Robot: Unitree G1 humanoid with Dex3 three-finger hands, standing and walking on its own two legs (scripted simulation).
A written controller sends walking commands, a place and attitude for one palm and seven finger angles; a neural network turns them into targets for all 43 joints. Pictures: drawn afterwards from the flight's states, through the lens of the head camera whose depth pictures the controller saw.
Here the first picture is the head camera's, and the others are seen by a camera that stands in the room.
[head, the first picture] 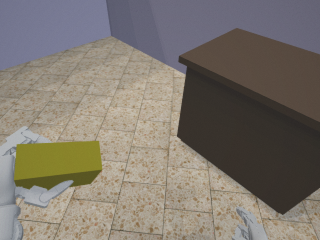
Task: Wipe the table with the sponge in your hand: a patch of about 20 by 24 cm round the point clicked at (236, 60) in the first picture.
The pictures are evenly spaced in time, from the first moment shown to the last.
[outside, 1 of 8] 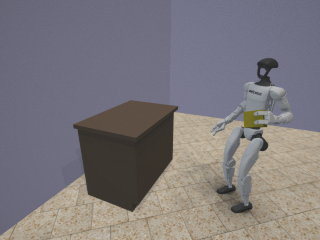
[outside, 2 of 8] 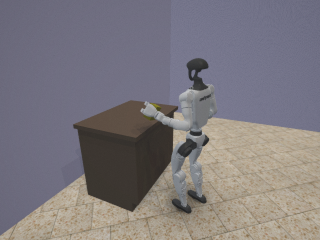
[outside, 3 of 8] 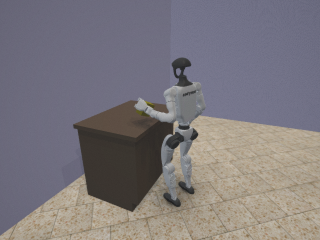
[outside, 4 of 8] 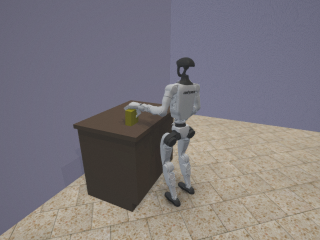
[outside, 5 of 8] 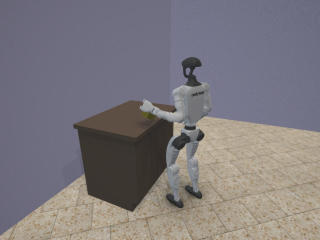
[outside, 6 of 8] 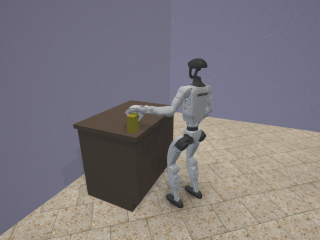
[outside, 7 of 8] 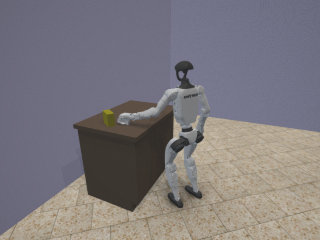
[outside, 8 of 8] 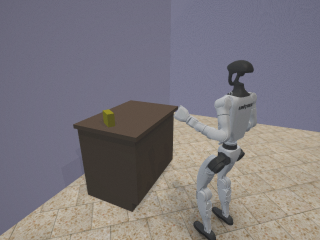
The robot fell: no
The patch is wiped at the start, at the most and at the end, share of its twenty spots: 0.00 0.75 0.75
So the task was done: no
